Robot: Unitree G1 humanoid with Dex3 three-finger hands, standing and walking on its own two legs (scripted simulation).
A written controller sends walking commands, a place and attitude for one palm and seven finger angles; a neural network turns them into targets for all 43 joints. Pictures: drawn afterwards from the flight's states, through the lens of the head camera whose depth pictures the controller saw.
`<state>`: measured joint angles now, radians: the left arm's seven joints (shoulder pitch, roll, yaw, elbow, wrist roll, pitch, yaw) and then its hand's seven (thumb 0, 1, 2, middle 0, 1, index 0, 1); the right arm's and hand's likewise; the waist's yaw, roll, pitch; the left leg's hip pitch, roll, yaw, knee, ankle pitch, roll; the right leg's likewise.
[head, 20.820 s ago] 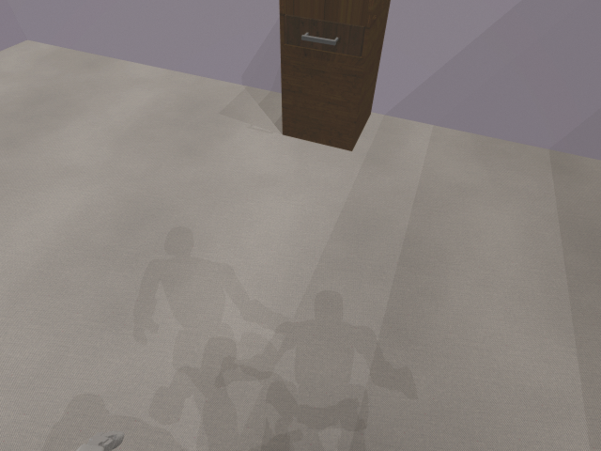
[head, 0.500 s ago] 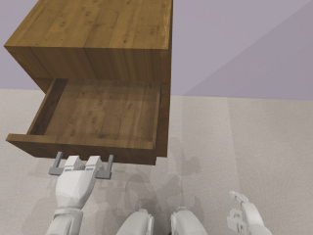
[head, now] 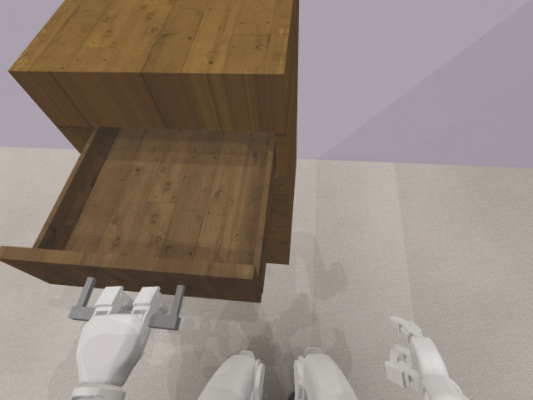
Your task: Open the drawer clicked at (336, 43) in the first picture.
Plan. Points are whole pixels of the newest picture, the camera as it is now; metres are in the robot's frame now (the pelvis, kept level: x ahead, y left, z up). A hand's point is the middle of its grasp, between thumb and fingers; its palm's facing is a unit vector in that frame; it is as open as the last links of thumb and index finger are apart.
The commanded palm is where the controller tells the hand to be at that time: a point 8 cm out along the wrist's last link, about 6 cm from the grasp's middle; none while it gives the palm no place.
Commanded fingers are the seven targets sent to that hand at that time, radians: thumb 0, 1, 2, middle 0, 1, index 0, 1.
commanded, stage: pull the drawer open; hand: left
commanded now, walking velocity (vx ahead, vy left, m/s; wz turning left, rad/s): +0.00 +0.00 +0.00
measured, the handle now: (129, 303) +0.26 +0.24 -0.04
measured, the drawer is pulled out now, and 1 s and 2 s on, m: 0.26 0.29 0.29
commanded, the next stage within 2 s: open the thumb to release the handle in 0.42 s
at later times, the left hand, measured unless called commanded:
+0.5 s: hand (130, 365) +0.18 +0.22 -0.05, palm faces -0.13 -0.11 -0.99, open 5.4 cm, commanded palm +0.16 +0.24 -0.01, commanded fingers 0.00 0.90 0.90 -0.40 -1.35 -0.40 -1.35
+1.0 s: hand (127, 358) +0.19 +0.23 -0.06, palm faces -0.11 -0.09 -0.99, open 11.7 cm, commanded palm +0.16 +0.23 -0.01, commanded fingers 0.00 -0.50 0.30 -0.30 -1.20 -0.30 -1.20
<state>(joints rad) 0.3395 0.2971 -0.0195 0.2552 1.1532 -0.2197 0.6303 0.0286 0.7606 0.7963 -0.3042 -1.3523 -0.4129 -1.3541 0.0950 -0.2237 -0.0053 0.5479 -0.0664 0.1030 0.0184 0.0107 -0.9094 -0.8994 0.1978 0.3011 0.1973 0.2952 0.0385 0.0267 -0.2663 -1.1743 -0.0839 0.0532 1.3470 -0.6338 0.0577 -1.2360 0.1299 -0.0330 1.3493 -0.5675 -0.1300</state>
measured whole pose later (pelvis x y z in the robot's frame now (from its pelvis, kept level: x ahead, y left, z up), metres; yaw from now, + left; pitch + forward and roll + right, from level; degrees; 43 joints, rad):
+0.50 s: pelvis -0.01 -0.01 -0.01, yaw +1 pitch +27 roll +3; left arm 0.41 0.32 0.03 0.19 1.13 -0.30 0.61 0.03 0.75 0.79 -0.30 -1.35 -0.41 -1.35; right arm 0.07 -0.21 -0.01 0.56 -0.06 0.10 0.01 0.01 -0.91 -0.90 0.20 0.30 0.20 0.30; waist 0.06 0.01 -0.26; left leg -1.22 -0.08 0.05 1.38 -0.64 0.04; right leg -1.29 0.13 -0.05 1.39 -0.57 -0.15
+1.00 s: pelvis -0.02 -0.01 -0.01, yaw +1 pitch +26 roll +2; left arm 0.32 0.34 0.01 0.27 1.11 -0.21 0.62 0.00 -0.17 0.44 -0.30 -1.24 -0.36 -1.25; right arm 0.11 -0.23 -0.02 0.58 -0.06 0.10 -0.02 0.01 -0.91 -0.90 0.20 0.30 0.20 0.30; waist 0.03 0.02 -0.25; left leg -1.22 -0.08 0.03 1.36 -0.61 0.03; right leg -1.27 0.12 -0.06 1.36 -0.54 -0.15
